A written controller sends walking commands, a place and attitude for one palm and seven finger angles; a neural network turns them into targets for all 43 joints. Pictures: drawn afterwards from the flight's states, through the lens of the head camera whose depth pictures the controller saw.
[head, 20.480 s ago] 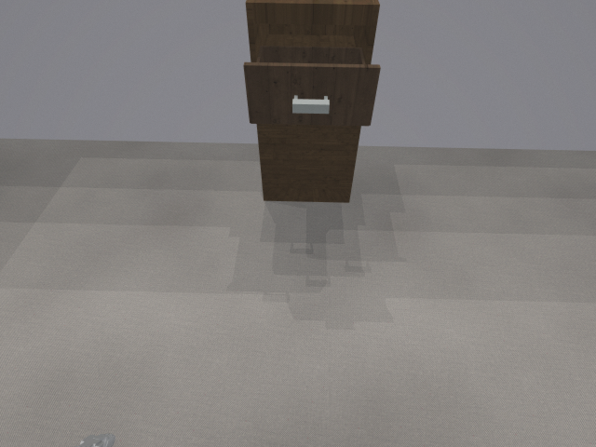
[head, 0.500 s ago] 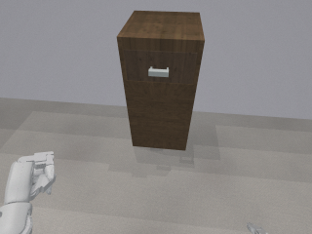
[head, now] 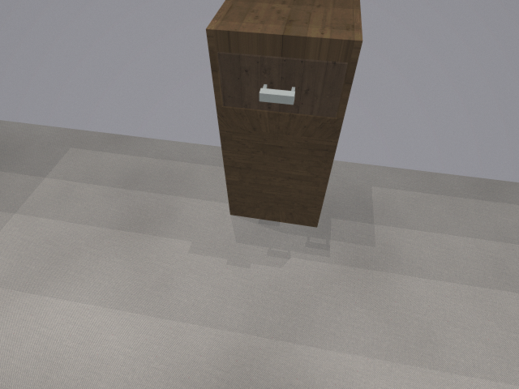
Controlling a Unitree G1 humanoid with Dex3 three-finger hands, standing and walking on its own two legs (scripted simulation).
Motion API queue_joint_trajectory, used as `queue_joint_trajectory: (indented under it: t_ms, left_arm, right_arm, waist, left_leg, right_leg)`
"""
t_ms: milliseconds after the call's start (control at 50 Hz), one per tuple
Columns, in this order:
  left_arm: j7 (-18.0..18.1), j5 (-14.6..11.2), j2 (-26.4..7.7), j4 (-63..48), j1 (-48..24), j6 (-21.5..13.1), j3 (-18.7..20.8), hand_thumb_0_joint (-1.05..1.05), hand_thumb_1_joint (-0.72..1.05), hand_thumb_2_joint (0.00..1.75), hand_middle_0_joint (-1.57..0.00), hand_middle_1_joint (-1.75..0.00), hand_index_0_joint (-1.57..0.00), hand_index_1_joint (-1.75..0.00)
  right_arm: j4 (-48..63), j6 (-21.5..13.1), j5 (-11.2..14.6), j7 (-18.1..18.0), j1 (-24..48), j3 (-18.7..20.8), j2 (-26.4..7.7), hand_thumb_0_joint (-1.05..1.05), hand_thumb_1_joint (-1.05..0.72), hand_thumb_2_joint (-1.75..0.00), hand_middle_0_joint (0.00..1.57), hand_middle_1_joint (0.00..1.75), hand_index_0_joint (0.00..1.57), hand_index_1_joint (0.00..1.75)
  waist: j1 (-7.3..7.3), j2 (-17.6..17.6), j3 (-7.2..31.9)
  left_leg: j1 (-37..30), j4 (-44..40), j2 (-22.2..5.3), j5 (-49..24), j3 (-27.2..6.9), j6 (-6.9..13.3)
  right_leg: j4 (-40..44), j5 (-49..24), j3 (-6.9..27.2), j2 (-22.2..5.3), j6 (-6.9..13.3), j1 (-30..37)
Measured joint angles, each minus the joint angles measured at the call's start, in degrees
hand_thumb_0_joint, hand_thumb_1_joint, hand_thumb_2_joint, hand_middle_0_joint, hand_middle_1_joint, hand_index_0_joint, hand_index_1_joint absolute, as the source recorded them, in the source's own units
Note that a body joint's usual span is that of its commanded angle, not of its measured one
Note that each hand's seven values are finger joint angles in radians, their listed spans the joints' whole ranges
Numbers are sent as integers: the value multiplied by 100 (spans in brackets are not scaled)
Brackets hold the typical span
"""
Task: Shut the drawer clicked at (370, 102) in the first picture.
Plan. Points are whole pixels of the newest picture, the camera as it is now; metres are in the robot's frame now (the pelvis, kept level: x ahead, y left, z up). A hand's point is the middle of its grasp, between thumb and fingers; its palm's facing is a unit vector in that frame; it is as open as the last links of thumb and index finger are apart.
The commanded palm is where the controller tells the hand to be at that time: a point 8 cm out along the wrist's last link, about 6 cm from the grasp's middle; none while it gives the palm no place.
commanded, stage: let the arm hang, fingers relaxed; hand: left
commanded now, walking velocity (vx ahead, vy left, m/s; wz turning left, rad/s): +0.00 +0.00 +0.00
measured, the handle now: (278, 92) +0.91 +0.01 -0.05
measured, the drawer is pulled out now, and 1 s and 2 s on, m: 0.00 0.00 0.00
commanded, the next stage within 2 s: look to check the result in 0.52 s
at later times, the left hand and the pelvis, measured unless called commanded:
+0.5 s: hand out of the picture +0.05 +0.18 -0.17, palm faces +0.02 -0.98 -0.21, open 7.3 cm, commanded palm none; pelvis +0.02 +0.00 +0.00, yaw -1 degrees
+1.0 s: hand out of the picture +0.06 +0.18 -0.17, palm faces +0.01 -0.98 -0.21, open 7.3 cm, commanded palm none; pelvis +0.05 +0.00 +0.01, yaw -1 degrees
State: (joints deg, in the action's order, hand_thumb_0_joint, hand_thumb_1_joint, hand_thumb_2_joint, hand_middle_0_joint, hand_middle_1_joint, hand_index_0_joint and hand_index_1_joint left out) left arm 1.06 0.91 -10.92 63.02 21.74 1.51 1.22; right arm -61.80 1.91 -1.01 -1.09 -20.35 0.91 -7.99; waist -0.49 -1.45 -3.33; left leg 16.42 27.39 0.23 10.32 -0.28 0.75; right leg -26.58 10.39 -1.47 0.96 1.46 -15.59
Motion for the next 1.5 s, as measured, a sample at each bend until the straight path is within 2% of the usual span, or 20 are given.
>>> queue_joint_trajectory:
  t_ms: [160, 240, 320, 780, 1120, 1500]
  left_arm:
    - [31, -8, 300, 220, -342, -66, -26, 0, 91, 90, -30, -43, -31, -42]
    - [44, -12, 385, 160, -600, -128, -28, 0, 91, 90, -24, -36, -25, -35]
    - [93, 0, 297, 161, -759, -128, 0, 1, 94, 90, -22, -33, -22, -32]
    - [59, -25, 247, 213, -832, -170, 3, 0, 91, 90, -20, -30, -20, -29]
    - [46, -22, 108, 239, -947, -201, -2, 0, 91, 90, -20, -30, -20, -29]
    - [35, -32, -36, 173, -1060, -223, 14, 0, 91, 90, -20, -30, -20, -29]
  right_arm:
    - [-165, -104, -3, -54, 170, 14, 13, 0, -91, -90, 20, 30, 20, 30]
    - [-204, -145, -6, -70, 250, -1, 69, 0, -91, -90, 20, 30, 20, 30]
    - [-214, -170, -10, -79, 312, -20, 146, 0, -91, -90, 20, 30, 20, 30]
    - [-368, -202, 13, -101, 438, -14, -4, 0, -91, -90, 20, 30, 20, 30]
    - [-341, -222, 18, -91, 755, -28, -156, 0, -91, -90, 20, 30, 20, 30]
    - [-389, -218, 18, -89, 782, -29, -297, 0, -91, -90, 20, 30, 20, 30]
  waist:
    - [40, -1, 106]
    - [55, 40, 149]
    - [89, 75, 163]
    - [93, 71, -26]
    - [71, 64, 11]
    - [89, 84, 47]
  left_leg:
    - [-174, -127, -16, 11, 34, -36]
    - [-260, -198, -15, 10, 42, -44]
    - [-338, -245, -29, 28, 55, -57]
    - [-583, -423, -10, 135, 101, -40]
    - [-753, -535, -36, 193, 94, -69]
    - [-898, -637, -64, 224, 75, -102]
  right_leg:
    - [91, 18, 37, 15, 3, 143]
    - [135, 27, 46, 14, 3, 215]
    - [174, 42, 61, 29, 11, 282]
    - [317, 153, 113, 12, -14, 498]
    - [426, 212, 110, 39, 9, 665]
    - [545, 238, 93, 68, 36, 822]
